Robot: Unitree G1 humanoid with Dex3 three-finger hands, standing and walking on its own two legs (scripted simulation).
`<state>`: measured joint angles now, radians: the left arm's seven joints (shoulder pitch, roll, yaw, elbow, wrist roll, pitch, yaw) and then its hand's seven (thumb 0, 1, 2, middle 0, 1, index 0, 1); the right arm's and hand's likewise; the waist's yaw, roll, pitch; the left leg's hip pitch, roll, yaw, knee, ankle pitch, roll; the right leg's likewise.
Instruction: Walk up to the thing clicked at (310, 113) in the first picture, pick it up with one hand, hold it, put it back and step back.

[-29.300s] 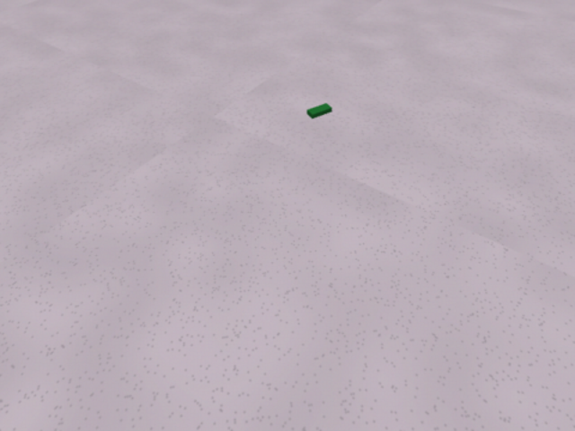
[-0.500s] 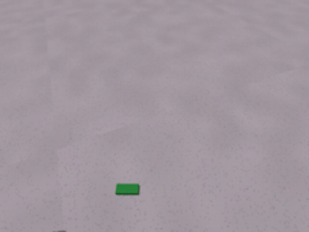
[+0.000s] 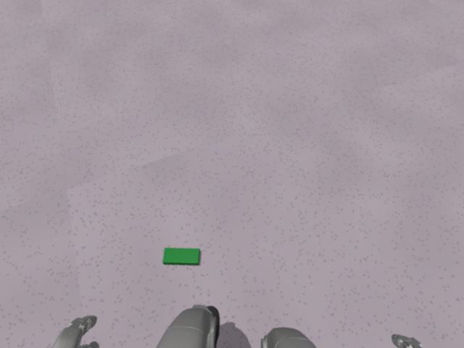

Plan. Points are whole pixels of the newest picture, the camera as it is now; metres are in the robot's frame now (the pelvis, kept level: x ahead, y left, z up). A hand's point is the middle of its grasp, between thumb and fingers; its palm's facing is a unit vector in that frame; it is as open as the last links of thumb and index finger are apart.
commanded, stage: walk up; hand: left
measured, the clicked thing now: (181, 256) +0.44 +0.23 -0.73
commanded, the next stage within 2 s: stand in 1.40 s
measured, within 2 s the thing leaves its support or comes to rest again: neither
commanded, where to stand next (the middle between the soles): +0.06 -0.01 m, yaw +1 degrees
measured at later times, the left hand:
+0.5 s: hand out of the picture -0.08 +0.28 -0.10, palm faces -0.01 -0.86 -0.52, open 7.4 cm
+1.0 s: hand out of the picture -0.03 +0.26 -0.13, palm faces +0.04 -0.92 -0.38, open 7.4 cm
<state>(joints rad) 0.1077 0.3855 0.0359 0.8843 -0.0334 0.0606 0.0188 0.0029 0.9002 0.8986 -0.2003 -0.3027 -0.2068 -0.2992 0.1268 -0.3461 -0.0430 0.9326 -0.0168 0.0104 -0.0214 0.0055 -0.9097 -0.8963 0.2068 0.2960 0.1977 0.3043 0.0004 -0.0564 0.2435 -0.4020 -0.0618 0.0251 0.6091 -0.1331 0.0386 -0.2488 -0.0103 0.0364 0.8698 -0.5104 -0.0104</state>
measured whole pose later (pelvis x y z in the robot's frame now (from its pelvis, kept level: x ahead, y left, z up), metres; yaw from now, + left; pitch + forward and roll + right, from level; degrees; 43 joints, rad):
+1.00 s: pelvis -0.07 -0.02 +0.01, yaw +2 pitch -5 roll +2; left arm 0.33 0.40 0.05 0.89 -0.01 -0.04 -0.02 0.00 0.90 0.90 -0.20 -0.30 -0.21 -0.30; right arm 0.29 -0.41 -0.06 0.79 -0.04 0.00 0.04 0.01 -0.90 -0.90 0.21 0.30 0.20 0.31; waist -0.02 -0.03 0.09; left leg -0.09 0.02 0.02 0.59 -0.40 -0.01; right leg -0.43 -0.08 -0.01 0.66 -0.17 0.02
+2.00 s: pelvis -0.14 +0.01 +0.03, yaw +5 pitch -4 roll +0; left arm 0.13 0.35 -0.01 1.05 0.00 -0.02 -0.02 0.00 0.90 0.90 -0.20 -0.30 -0.21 -0.30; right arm 0.12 -0.34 -0.01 1.02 -0.01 -0.02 0.01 0.01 -0.91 -0.90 0.21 0.30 0.20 0.30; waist 0.01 0.00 0.06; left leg -0.14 0.02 -0.04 0.46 -0.26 -0.03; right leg -0.22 -0.02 0.04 0.46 -0.18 0.02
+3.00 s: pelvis -0.25 +0.03 +0.02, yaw +1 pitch -1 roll -1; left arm 0.09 0.40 0.07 0.87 0.02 0.07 0.02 0.00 0.90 0.90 -0.20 -0.30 -0.21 -0.30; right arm 0.12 -0.35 -0.05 0.94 -0.03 0.03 -0.02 0.01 -0.90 -0.90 0.21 0.30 0.20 0.31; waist -0.01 -0.03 0.20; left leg -0.31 0.02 0.04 0.61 -0.28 0.04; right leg -0.41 0.09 0.13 1.04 -0.48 0.03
